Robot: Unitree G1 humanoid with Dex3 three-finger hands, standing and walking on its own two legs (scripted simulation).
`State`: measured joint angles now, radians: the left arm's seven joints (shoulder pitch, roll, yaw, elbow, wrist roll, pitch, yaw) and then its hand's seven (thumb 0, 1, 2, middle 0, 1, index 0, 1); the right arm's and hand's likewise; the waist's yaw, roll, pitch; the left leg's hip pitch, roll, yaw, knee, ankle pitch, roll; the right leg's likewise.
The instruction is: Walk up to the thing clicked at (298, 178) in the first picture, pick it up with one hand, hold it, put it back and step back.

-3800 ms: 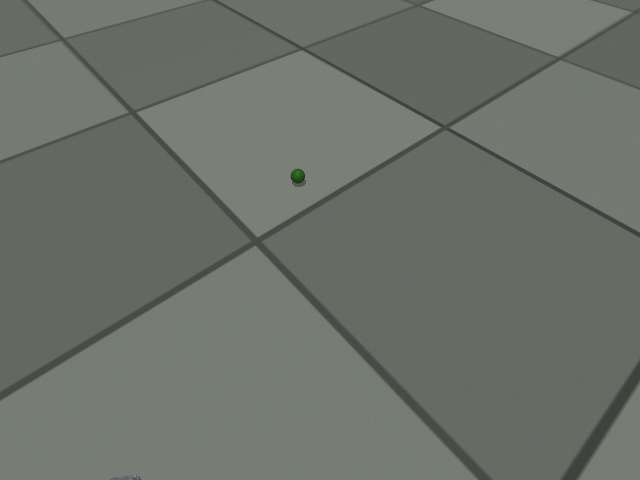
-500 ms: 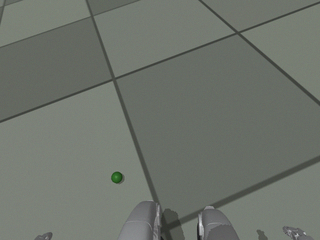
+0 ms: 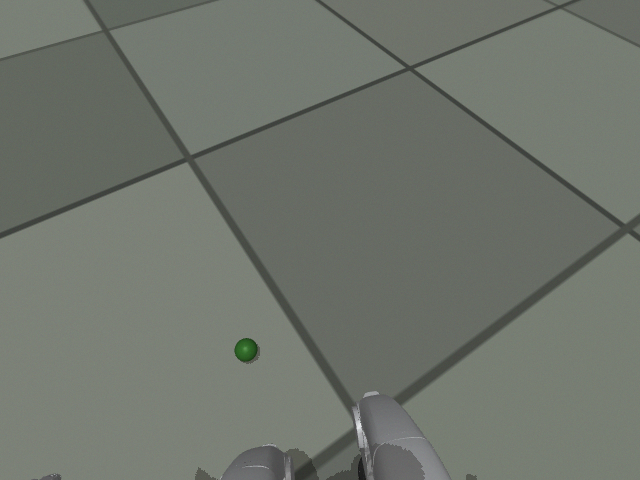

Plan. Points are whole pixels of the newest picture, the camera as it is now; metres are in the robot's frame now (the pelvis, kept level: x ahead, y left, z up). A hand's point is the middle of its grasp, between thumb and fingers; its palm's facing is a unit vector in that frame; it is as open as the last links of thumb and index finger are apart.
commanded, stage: walk up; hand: left
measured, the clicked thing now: (246, 349) +0.49 +0.20 -0.70
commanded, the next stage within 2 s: none
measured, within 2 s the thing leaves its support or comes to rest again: neither
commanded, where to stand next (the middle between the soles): +0.06 +0.04 m, yaw -11 degrees
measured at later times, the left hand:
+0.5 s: hand out of the picture +0.10 +0.45 -0.12, palm faces -0.14 -0.88 -0.46, open 7.4 cm
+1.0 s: hand out of the picture +0.14 +0.37 -0.16, palm faces -0.23 -0.90 -0.38, open 7.3 cm
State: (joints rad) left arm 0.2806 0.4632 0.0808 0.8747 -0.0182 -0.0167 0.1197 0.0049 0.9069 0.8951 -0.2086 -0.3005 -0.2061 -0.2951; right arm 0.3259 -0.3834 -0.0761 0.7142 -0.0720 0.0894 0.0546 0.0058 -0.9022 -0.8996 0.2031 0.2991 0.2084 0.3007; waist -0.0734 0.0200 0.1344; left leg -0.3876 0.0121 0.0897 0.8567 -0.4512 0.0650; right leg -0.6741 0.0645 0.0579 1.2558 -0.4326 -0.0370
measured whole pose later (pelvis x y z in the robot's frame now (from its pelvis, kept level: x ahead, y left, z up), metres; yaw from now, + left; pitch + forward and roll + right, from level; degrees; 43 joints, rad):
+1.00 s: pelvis +0.00 +0.10 -0.02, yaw -12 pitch -2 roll +0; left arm 0.21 0.45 0.13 0.81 0.06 0.07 -0.09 0.00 0.91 0.90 -0.21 -0.30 -0.20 -0.29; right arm 0.36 -0.52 -0.08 0.88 -0.02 -0.04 -0.10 0.01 -0.90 -0.90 0.21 0.30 0.21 0.30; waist 0.02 -0.02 0.18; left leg -0.43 0.20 -0.12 1.06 -0.53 0.00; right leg -0.46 -0.04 -0.02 0.95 -0.46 0.01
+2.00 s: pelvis -0.02 +0.08 +0.03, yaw -10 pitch -3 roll +0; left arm 0.13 0.35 0.02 1.07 0.01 -0.01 -0.02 0.00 0.91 0.90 -0.21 -0.30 -0.21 -0.30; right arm 0.15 -0.35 0.00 1.09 -0.01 -0.01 0.02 0.01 -0.90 -0.90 0.20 0.30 0.21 0.30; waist 0.00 0.00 0.05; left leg -0.22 0.04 -0.02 0.57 -0.30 -0.03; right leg -0.26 -0.03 -0.01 0.56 -0.25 0.01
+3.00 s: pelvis +0.00 +0.08 +0.04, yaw -10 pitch -2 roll +0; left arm 0.07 0.34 0.02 1.15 0.00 -0.01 -0.01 0.00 0.91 0.90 -0.21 -0.30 -0.20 -0.29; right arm 0.10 -0.35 -0.01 1.14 -0.01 -0.01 0.01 0.00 -0.90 -0.90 0.20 0.30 0.21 0.30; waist -0.01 0.00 0.06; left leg -0.10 0.03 -0.02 0.36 -0.21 -0.03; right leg -0.14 -0.04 -0.01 0.36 -0.17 0.03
